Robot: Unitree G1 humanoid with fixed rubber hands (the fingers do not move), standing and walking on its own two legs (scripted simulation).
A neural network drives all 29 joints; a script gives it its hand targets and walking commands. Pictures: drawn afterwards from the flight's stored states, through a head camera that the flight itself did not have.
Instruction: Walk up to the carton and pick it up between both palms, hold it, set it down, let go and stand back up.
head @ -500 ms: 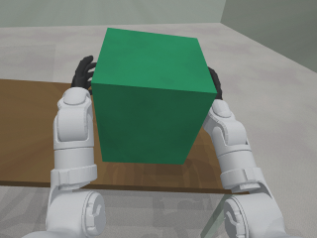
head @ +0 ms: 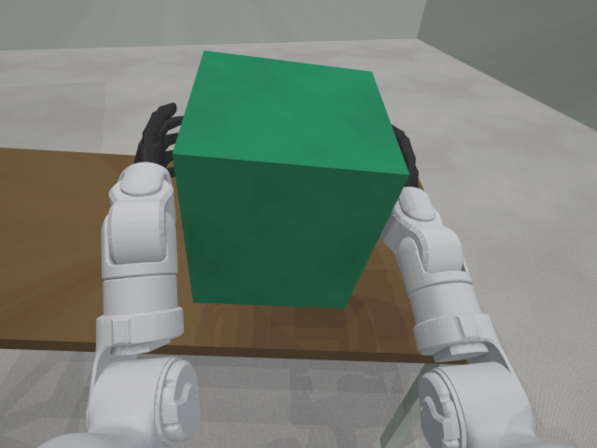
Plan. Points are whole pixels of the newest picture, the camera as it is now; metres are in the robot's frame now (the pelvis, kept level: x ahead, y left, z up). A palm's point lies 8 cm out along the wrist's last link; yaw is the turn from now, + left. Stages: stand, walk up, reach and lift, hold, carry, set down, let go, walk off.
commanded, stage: hold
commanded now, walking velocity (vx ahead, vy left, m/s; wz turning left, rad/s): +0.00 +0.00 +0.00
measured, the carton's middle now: (280, 190) +0.38 +0.01 +0.19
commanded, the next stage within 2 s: none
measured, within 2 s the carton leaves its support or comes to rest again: neither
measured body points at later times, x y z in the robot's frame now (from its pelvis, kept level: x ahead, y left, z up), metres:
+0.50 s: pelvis +0.00 +0.00 +0.00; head -0.05 +0.02 +0.45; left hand +0.38 +0.16 +0.23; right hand +0.38 -0.14 +0.22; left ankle +0.02 +0.11 -0.75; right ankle +0.04 -0.11 -0.75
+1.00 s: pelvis +0.00 +0.00 +0.00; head -0.05 +0.02 +0.45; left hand +0.38 +0.16 +0.23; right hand +0.38 -0.15 +0.21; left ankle +0.02 +0.11 -0.75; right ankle +0.04 -0.11 -0.75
